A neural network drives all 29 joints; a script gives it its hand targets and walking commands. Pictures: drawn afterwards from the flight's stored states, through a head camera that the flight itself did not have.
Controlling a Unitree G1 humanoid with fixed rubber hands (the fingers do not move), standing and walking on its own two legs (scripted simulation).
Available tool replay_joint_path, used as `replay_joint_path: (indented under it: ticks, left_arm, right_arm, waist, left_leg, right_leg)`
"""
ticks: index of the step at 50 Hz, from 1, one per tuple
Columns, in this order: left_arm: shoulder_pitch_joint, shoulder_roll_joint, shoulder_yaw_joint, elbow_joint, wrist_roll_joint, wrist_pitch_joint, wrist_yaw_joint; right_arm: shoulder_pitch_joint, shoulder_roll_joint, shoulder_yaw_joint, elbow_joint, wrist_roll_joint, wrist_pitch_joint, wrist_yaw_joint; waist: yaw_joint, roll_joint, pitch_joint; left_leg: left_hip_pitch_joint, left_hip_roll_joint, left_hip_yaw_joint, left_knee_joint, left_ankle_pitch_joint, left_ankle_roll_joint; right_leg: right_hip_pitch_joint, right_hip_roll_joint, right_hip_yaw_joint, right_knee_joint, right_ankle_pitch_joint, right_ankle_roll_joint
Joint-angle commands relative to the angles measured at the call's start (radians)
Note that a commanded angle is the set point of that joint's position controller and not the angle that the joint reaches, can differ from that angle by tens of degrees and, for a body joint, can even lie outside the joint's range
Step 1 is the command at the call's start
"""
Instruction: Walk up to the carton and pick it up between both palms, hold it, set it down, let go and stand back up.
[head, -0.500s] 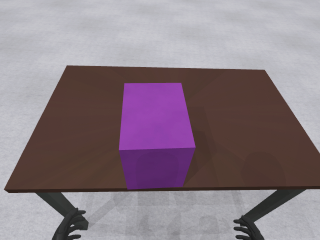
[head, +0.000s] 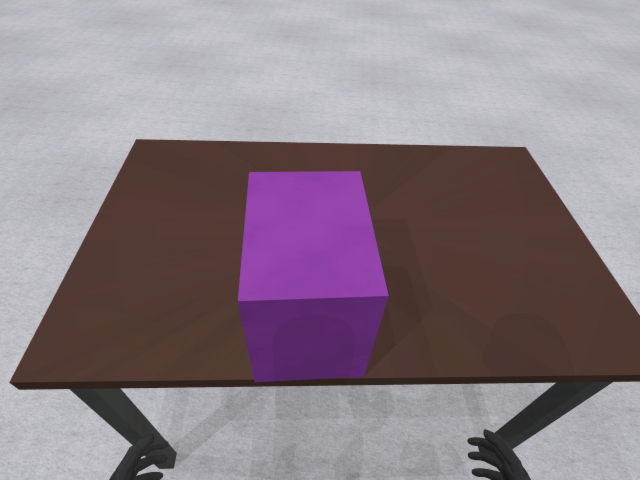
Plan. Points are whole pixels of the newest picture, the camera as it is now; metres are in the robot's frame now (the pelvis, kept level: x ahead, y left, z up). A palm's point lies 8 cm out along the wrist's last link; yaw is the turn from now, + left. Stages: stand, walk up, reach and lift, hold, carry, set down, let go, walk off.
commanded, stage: stand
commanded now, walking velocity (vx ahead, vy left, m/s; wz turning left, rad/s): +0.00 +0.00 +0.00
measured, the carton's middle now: (307, 276) +0.40 +0.03 +0.01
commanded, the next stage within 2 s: none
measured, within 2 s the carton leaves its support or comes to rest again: neither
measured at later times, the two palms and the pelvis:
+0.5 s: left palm out of the picture +0.12 +0.25 -0.09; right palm out of the picture +0.14 -0.25 -0.08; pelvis +0.00 +0.00 +0.00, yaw +0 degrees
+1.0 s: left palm out of the picture +0.10 +0.25 -0.09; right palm out of the picture +0.13 -0.25 -0.08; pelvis -0.01 +0.00 +0.00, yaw +0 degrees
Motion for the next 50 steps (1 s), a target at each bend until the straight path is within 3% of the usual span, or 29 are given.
replay_joint_path:
  ticks: [1,3,5,6,7,8,9,10,12,13,14,15,17,18,20,21,22,23,24,26,27,33,34,35,37,39,44,47,50]
  left_arm:
    - [-0.037,0.300,0.068,0.047,0.003,-0.034,-0.008]
    - [-0.006,0.253,0.051,0.063,-0.001,-0.026,-0.016]
    - [-0.045,0.327,0.080,0.058,0.001,-0.032,-0.002]
    - [-0.053,0.262,0.063,0.057,-0.009,-0.018,-0.009]
    - [-0.054,0.275,0.064,0.030,-0.001,-0.025,-0.009]
    - [-0.048,0.253,0.056,0.032,-0.004,-0.038,-0.011]
    - [-0.028,0.307,0.070,0.060,-0.012,-0.041,-0.006]
    - [-0.063,0.272,0.062,0.047,0.002,-0.037,-0.018]
    - [-0.008,0.270,0.057,0.073,-0.010,-0.034,-0.020]
    - [-0.012,0.296,0.067,0.070,0.003,-0.033,-0.014]
    - [-0.044,0.290,0.063,0.072,0.002,-0.035,-0.007]
    - [-0.030,0.267,0.060,0.059,-0.007,-0.034,-0.011]
    - [-0.038,0.266,0.067,0.057,-0.007,-0.033,-0.010]
    - [-0.040,0.278,0.057,0.078,-0.007,-0.032,-0.011]
    - [-0.044,0.282,0.062,0.058,-0.012,-0.029,-0.008]
    - [0.001,0.305,0.084,0.091,-0.009,-0.033,-0.012]
    - [-0.021,0.316,0.077,0.086,-0.006,-0.034,-0.008]
    - [-0.004,0.290,0.070,0.092,-0.008,-0.038,-0.005]
    - [-0.008,0.316,0.074,0.082,0.001,-0.029,-0.005]
    - [-0.080,0.270,0.064,0.061,-0.002,-0.037,-0.021]
    - [-0.062,0.271,0.075,0.057,-0.012,-0.036,-0.024]
    - [-0.060,0.266,0.067,0.070,-0.007,-0.038,-0.010]
    - [-0.068,0.295,0.070,0.073,0.007,-0.040,-0.009]
    - [-0.041,0.322,0.086,0.077,0.003,-0.039,-0.008]
    - [-0.058,0.319,0.085,0.088,-0.002,-0.036,-0.010]
    - [-0.059,0.304,0.075,0.085,-0.004,-0.040,-0.014]
    - [-0.086,0.261,0.048,0.076,0.002,-0.036,-0.021]
    - [-0.041,0.280,0.060,0.097,-0.010,-0.029,-0.019]
    - [-0.025,0.261,0.052,0.096,-0.009,-0.034,-0.028]
  right_arm:
    - [-0.034,-0.225,-0.058,-0.013,-0.009,-0.021,-0.008]
    - [-0.004,-0.284,-0.061,0.007,-0.014,-0.025,-0.022]
    - [-0.027,-0.242,-0.060,-0.011,-0.022,-0.016,-0.012]
    - [-0.048,-0.276,-0.065,-0.015,-0.019,-0.019,-0.008]
    - [-0.052,-0.226,-0.064,-0.031,0.000,-0.011,0.000]
    - [0.017,-0.250,-0.054,0.001,-0.010,-0.015,-0.011]
    - [-0.031,-0.242,-0.060,0.002,-0.020,-0.014,-0.012]
    - [0.003,-0.264,-0.066,0.002,-0.017,-0.019,-0.022]
    - [-0.030,-0.271,-0.065,-0.013,-0.013,-0.022,-0.012]
    - [-0.078,-0.231,-0.053,-0.026,-0.009,-0.013,-0.013]
    - [-0.086,-0.226,-0.058,-0.035,-0.009,-0.011,-0.011]
    - [-0.042,-0.272,-0.066,-0.014,-0.007,-0.022,-0.009]
    - [-0.035,-0.266,-0.073,-0.017,-0.016,-0.024,-0.012]
    - [-0.036,-0.235,-0.053,-0.017,-0.010,-0.026,-0.012]
    - [-0.045,-0.238,-0.056,-0.024,-0.002,-0.029,-0.010]
    - [-0.052,-0.243,-0.058,-0.009,-0.006,-0.030,-0.014]
    - [-0.015,-0.261,-0.060,-0.009,-0.010,-0.025,-0.017]
    - [0.011,-0.295,-0.073,0.020,-0.010,-0.024,-0.018]
    - [0.016,-0.246,-0.050,-0.002,-0.007,-0.027,-0.011]
    - [0.007,-0.253,-0.062,0.004,0.002,-0.024,-0.020]
    - [0.030,-0.252,-0.050,0.006,-0.001,-0.026,-0.015]
    - [-0.080,-0.271,-0.058,0.008,-0.008,-0.027,-0.020]
    - [-0.044,-0.268,-0.064,0.004,0.000,-0.029,-0.017]
    - [-0.053,-0.240,-0.059,0.004,-0.012,-0.029,-0.014]
    - [-0.039,-0.252,-0.058,0.013,-0.007,-0.027,-0.015]
    - [-0.058,-0.244,-0.064,-0.008,0.000,-0.027,-0.010]
    - [-0.038,-0.242,-0.047,0.004,-0.010,-0.023,-0.010]
    - [-0.030,-0.262,-0.062,0.013,0.004,-0.031,-0.011]
    - [-0.050,-0.286,-0.065,0.019,-0.006,-0.024,-0.023]
  waist:
    - [-0.032,-0.010,-0.063]
    - [-0.005,0.134,-0.070]
    - [-0.019,-0.045,-0.080]
    - [-0.029,0.071,-0.045]
    - [-0.028,-0.006,-0.103]
    - [-0.024,0.099,-0.085]
    - [-0.010,0.024,-0.037]
    - [-0.036,0.091,-0.106]
    - [0.004,0.006,-0.093]
    - [-0.004,0.064,-0.117]
    - [-0.012,-0.012,-0.064]
    - [-0.009,0.088,-0.062]
    - [-0.019,0.026,-0.115]
    - [-0.020,0.081,-0.105]
    - [-0.007,0.049,-0.072]
    - [0.005,0.091,-0.096]
    - [-0.031,-0.030,-0.107]
    - [-0.016,0.069,-0.045]
    - [-0.028,0.030,-0.099]
    - [-0.046,0.105,-0.119]
    - [-0.047,0.035,-0.099]
    - [0.002,0.082,-0.071]
    - [-0.041,0.088,-0.026]
    - [-0.027,0.012,-0.055]
    - [-0.044,0.093,-0.085]
    - [-0.032,0.002,-0.052]
    - [-0.028,0.133,-0.049]
    - [-0.032,0.038,-0.067]
    - [-0.022,0.055,-0.037]
  left_leg:
    - [-0.016,0.068,-0.049,-0.018,0.328,0.084]
    - [-0.041,0.047,-0.013,-0.004,0.313,0.068]
    - [-0.006,0.065,-0.048,-0.009,0.282,0.076]
    - [-0.031,0.050,-0.021,-0.009,0.249,0.071]
    - [0.014,0.058,-0.033,-0.007,0.284,0.066]
    - [-0.002,0.054,-0.034,-0.008,0.264,0.075]
    - [-0.003,0.051,-0.033,-0.037,0.292,0.078]
    - [0.047,0.061,-0.025,-0.015,0.324,0.079]
    - [0.001,0.072,-0.057,-0.018,0.342,0.088]
    - [0.038,0.064,-0.017,0.003,0.301,0.076]
    - [-0.015,0.077,-0.053,-0.030,0.318,0.077]
    - [-0.014,0.071,-0.037,-0.020,0.302,0.080]
    - [0.006,0.073,-0.042,-0.027,0.304,0.087]
    - [0.020,0.075,-0.030,-0.023,0.367,0.074]
    - [-0.011,0.081,-0.038,-0.030,0.400,0.077]
    - [0.030,0.069,-0.034,-0.011,0.373,0.067]
    - [0.058,0.071,-0.042,-0.015,0.364,0.070]
    - [-0.013,0.063,-0.035,-0.005,0.365,0.080]
    - [0.015,0.066,-0.036,-0.001,0.350,0.076]
    - [0.039,0.068,-0.027,-0.008,0.348,0.080]
    - [0.035,0.075,-0.040,-0.009,0.349,0.071]
    - [-0.007,0.082,-0.052,-0.022,0.298,0.086]
    - [0.001,0.070,-0.040,-0.036,0.285,0.073]
    - [0.026,0.075,-0.047,-0.041,0.306,0.078]
    - [0.048,0.084,-0.037,-0.018,0.319,0.091]
    - [0.002,0.074,-0.051,-0.070,0.281,0.076]
    - [-0.016,0.063,-0.026,-0.045,0.243,0.062]
    - [-0.001,0.078,-0.050,-0.056,0.239,0.070]
    - [-0.010,0.072,-0.049,-0.055,0.294,0.070]
  right_leg:
    - [-0.007,-0.153,0.099,-0.045,0.415,-0.015]
    - [0.048,-0.153,0.123,-0.068,0.423,-0.006]
    - [0.022,-0.148,0.078,-0.057,0.386,-0.007]
    - [-0.003,-0.145,0.115,-0.070,0.387,-0.012]
    - [0.002,-0.159,0.084,-0.058,0.420,-0.003]
    - [0.007,-0.144,0.126,-0.072,0.377,-0.009]
    - [-0.031,-0.146,0.090,-0.061,0.410,-0.005]
    - [0.006,-0.152,0.108,-0.056,0.410,-0.009]
    - [0.040,-0.134,0.080,-0.073,0.390,-0.012]
    - [-0.002,-0.146,0.112,-0.066,0.383,-0.011]
    - [0.021,-0.141,0.075,-0.061,0.410,-0.003]
    - [0.009,-0.156,0.108,-0.049,0.407,-0.008]
    - [0.054,-0.161,0.108,-0.043,0.421,-0.008]
    - [0.025,-0.155,0.110,-0.045,0.487,-0.021]
    - [0.019,-0.144,0.092,-0.041,0.487,-0.012]
    - [0.030,-0.158,0.085,-0.045,0.502,-0.005]
    - [0.025,-0.143,0.086,-0.052,0.470,-0.001]
    - [0.035,-0.151,0.109,-0.045,0.490,-0.005]
    - [0.036,-0.141,0.097,-0.053,0.500,-0.008]
    - [0.025,-0.157,0.113,-0.050,0.448,-0.015]
    - [0.031,-0.147,0.085,-0.041,0.470,-0.013]
    - [0.012,-0.151,0.102,-0.089,0.369,-0.010]
    - [-0.007,-0.157,0.109,-0.079,0.394,-0.019]
    - [-0.010,-0.152,0.097,-0.061,0.402,-0.009]
    - [-0.012,-0.156,0.124,-0.085,0.435,-0.021]
    - [0.004,-0.149,0.083,-0.069,0.350,-0.006]
    - [-0.011,-0.154,0.108,-0.073,0.365,-0.012]
    - [-0.017,-0.153,0.099,-0.080,0.337,-0.017]
    - [0.001,-0.142,0.101,-0.085,0.350,-0.013]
